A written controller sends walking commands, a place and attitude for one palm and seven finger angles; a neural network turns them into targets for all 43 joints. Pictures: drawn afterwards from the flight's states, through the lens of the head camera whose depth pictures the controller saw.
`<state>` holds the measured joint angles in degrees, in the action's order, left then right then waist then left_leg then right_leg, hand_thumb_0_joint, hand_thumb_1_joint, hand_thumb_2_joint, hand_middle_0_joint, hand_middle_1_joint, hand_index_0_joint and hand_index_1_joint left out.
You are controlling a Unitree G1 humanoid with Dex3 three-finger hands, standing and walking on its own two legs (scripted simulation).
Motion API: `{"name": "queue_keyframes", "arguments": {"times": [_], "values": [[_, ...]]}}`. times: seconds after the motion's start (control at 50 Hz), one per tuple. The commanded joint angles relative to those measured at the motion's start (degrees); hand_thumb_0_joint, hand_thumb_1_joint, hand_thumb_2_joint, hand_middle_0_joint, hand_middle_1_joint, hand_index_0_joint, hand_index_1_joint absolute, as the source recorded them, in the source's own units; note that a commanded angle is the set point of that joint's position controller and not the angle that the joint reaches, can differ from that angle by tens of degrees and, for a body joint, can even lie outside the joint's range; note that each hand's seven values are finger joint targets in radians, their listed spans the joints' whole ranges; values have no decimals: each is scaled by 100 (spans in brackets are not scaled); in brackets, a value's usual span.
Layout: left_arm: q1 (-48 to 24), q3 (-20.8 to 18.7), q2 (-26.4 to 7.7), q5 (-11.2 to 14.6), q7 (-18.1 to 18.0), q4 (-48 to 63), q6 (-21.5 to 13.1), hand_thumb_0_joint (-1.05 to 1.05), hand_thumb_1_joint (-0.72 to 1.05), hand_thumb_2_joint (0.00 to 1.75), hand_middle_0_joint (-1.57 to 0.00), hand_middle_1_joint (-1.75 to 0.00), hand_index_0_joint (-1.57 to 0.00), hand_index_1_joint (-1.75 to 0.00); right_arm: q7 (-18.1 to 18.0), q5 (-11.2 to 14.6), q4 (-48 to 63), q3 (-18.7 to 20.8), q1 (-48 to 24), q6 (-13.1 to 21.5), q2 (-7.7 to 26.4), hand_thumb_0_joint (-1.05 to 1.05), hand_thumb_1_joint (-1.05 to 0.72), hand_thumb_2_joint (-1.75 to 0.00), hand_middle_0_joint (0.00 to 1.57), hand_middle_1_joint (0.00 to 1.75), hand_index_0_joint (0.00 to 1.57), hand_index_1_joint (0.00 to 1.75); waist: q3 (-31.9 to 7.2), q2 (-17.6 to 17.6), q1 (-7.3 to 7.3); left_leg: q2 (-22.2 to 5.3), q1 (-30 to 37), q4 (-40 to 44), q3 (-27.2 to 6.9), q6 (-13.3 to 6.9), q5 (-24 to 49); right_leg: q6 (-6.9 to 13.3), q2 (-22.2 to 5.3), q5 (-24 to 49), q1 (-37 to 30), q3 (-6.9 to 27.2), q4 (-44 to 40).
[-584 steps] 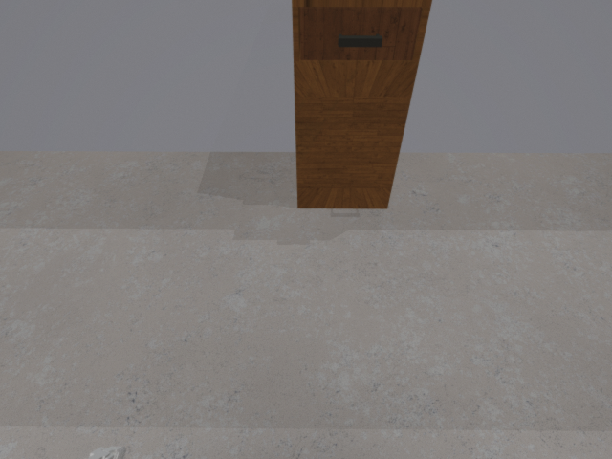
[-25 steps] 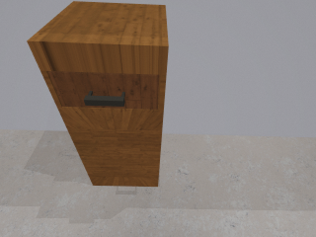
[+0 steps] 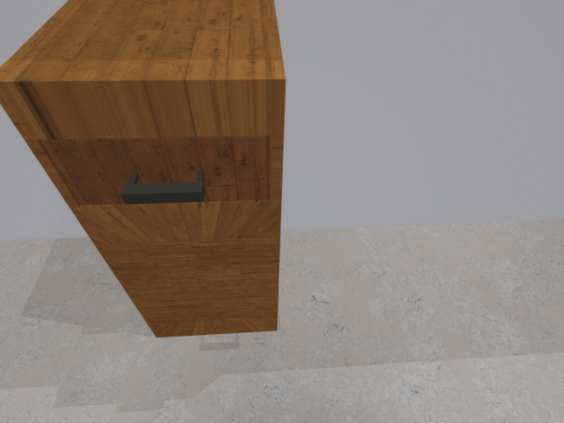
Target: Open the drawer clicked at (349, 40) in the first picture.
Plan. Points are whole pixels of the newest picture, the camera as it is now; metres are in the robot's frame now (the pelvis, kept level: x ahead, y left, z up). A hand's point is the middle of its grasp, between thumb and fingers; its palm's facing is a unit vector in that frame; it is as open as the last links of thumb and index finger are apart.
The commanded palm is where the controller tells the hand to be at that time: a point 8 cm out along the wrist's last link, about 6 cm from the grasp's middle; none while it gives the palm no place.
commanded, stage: come to a stop and stand still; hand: left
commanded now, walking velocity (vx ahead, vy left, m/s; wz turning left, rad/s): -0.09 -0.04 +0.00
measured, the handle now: (166, 184) +0.50 +0.24 +0.02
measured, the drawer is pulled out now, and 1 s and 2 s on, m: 0.00 0.00 0.00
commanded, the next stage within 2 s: look again from close up in 0.68 s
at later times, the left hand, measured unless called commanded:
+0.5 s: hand out of the picture +0.00 +0.15 -0.18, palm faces +0.05 -0.98 -0.20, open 7.3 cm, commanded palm none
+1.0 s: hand out of the picture -0.02 +0.15 -0.17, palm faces +0.05 -0.98 -0.19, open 7.4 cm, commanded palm none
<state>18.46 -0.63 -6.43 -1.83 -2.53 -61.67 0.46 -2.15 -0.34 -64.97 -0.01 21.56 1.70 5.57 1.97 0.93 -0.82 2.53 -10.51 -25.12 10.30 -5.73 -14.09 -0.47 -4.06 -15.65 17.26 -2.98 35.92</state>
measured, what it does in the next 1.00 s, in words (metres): steps on the spot: right foot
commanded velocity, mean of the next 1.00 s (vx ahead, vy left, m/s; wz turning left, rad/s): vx -0.02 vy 0.02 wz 0.00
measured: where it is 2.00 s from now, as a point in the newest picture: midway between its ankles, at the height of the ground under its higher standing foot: outside the picture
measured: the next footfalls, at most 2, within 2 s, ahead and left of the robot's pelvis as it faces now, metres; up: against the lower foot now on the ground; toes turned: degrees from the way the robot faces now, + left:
right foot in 0.02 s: +0.07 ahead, -0.14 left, +0.00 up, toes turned -3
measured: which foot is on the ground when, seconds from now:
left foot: down 0.00-1.00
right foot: up 0.00-0.00, down 0.02-1.00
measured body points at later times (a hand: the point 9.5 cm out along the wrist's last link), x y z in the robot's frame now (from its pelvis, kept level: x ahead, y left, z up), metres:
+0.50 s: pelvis -0.02 -0.02 +0.00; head -0.01 -0.01 +0.45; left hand +0.00 +0.21 -0.16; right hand -0.01 -0.25 -0.16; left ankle +0.00 +0.05 -0.74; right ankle +0.03 -0.14 -0.74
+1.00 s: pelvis -0.01 -0.02 +0.00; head -0.02 -0.03 +0.45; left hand -0.03 +0.20 -0.16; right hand -0.01 -0.23 -0.17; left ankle +0.00 +0.05 -0.74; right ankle +0.03 -0.14 -0.74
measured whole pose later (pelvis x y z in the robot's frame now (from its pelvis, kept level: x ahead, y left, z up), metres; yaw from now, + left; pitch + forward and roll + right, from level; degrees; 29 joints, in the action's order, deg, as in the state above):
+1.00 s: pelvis -0.01 -0.02 +0.00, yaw +1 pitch -1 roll +0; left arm 20.3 0.5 -7.0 -1.5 -1.8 -61.6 -0.8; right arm -0.3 -1.0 -60.0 0.2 20.2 0.2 8.4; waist -1.1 -1.8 -0.3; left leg 1.0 -13.9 -29.8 8.1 -4.2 -15.6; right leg 0.1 -2.9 -13.6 16.3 -5.1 30.8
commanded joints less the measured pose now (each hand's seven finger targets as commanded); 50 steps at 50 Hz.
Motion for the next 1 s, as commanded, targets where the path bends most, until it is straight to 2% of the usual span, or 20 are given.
{"name": "queue_keyframes", "arguments": {"times": [0.0,0.02,0.06,0.12,0.24,0.32,0.36,0.42,0.5,0.6,0.72,0.74,0.76,0.78,0.8,0.82,0.84,0.9,0.94,0.98], "values": [[661,-27,-356,94,-38,21,-57,0,90,90,-20,-30,-20,-30,-56,11,111,135,139,55,577,0,-90,-90,20,30,20,30,166,-307,196,-1276,-517,540,-1075,218,1757,59,-175,1158,-865,220,-1126],[623,-32,-405,83,-41,49,-54,0,90,90,-20,-30,-20,-30,-37,6,116,129,133,48,509,0,-90,-90,20,30,20,30,274,-342,172,-1148,-641,602,-1042,305,1488,117,-253,1423,-868,266,-1052],[604,-46,-443,80,-61,93,-96,0,90,90,-20,-30,-20,-30,-29,-8,116,164,126,-1,527,0,-90,-90,20,30,20,30,67,183,121,-1008,-334,311,-886,353,2029,206,-276,2373,-827,423,-874],[448,-84,-544,82,-100,288,-99,0,90,90,-20,-30,-20,-30,3,-2,167,223,122,-48,555,0,-90,-90,20,30,20,30,-176,94,80,-1002,-94,179,-804,361,2130,238,-357,2527,-760,459,-772],[148,-171,-751,63,-100,513,-42,0,90,90,-20,-30,-20,-30,82,-31,353,265,-129,-219,597,0,-90,-90,20,30,20,30,58,235,52,-855,-269,-1,-734,410,707,375,-566,1662,-305,739,-1059],[-39,-182,-811,44,-71,604,-13,0,90,90,-20,-30,-20,-30,126,-49,471,264,-126,-280,591,0,-90,-90,20,30,20,30,223,232,-22,-751,-355,77,-829,386,-308,408,-565,83,191,867,-1507],[-96,-173,-780,35,-42,631,-2,0,90,90,-20,-30,-20,-30,137,-66,506,248,-125,-254,664,0,-90,-90,20,30,20,30,329,52,-10,-856,-494,392,-1008,331,-562,322,-369,-299,257,669,-1472],[71,-139,-664,18,-8,556,-8,0,90,90,-20,-30,-20,-30,141,-68,567,253,-267,-196,848,0,-90,-90,20,30,20,30,266,-414,103,-1155,-886,1050,-1369,246,-1123,161,-113,13,-215,262,-1147],[327,-93,-613,9,20,376,-63,0,90,90,-20,-30,-20,-30,148,-53,588,258,-427,-165,935,0,-90,-90,20,30,20,30,143,-262,185,-1132,-932,1118,-1325,261,-1202,121,-126,251,-540,253,-1217],[378,-61,-610,24,17,246,-125,0,90,90,-20,-30,-20,-30,139,-49,467,214,-212,-160,860,0,-90,-90,20,30,20,30,252,-97,61,-979,-545,938,-1169,326,-867,169,-214,34,-167,479,-1635],[533,-54,-524,39,8,104,-167,0,90,90,-20,-30,-20,-30,117,-48,332,167,-47,-128,763,0,-90,-90,20,30,20,30,276,11,43,-957,-492,942,-1126,339,-762,163,-222,-27,-161,497,-1744],[758,39,-743,2,-179,-56,-141,0,90,90,-20,-30,-20,-30,155,-21,787,173,-756,-112,992,0,-90,-90,20,30,20,30,563,108,278,-1004,-851,-156,-611,571,-628,132,-395,265,-68,411,-1520],[465,4,-925,40,-106,224,-191,0,90,90,-20,-30,-20,-30,194,-56,890,124,-420,-186,724,0,-90,-90,20,30,20,30,-34,170,2,-532,-528,-422,-709,579,-928,362,-651,-1509,209,965,-1855],[282,-54,-1020,57,-86,362,-229,0,90,90,-20,-30,-20,-30,209,-77,833,132,-21,-170,696,0,-90,-90,20,30,20,30,-207,99,-192,-530,-217,-544,-726,505,-729,499,-745,-1835,626,1024,-1862],[158,-65,-1032,65,-54,432,-243,0,90,90,-20,-30,-20,-30,220,-112,773,126,171,-155,638,0,-90,-90,20,30,20,30,-299,-262,-239,-515,89,-524,-725,482,-534,524,-682,-1641,847,844,-1716],[117,-38,-902,80,-37,429,-253,0,90,90,-20,-30,-20,-30,202,-103,760,113,243,-128,611,0,-90,-90,20,30,20,30,-114,-464,-268,-659,-88,-180,-924,433,-662,499,-534,-1526,904,714,-1551],[170,-9,-768,77,-18,398,-240,0,90,90,-20,-30,-20,-30,182,-104,788,102,189,-98,636,0,-90,-90,20,30,20,30,94,-504,-186,-813,-454,243,-1180,345,-880,421,-299,-1227,704,542,-1321],[464,48,-544,45,18,285,-201,0,90,90,-20,-30,-20,-30,151,-92,857,108,-36,-29,862,0,-90,-90,20,30,20,30,410,-417,76,-1097,-1295,1033,-1630,184,-1479,310,-15,-251,-141,159,-845],[513,65,-488,53,30,232,-209,0,90,90,-20,-30,-20,-30,138,-78,816,97,-103,11,888,0,-90,-90,20,30,20,30,456,-217,148,-1078,-1325,1110,-1559,186,-1376,286,-46,66,-373,159,-883],[484,73,-501,77,25,202,-236,0,90,90,-20,-30,-20,-30,129,-67,733,64,-45,38,853,0,-90,-90,20,30,20,30,408,-49,129,-1000,-1071,1030,-1442,213,-912,299,-120,279,-429,257,-1025]]}}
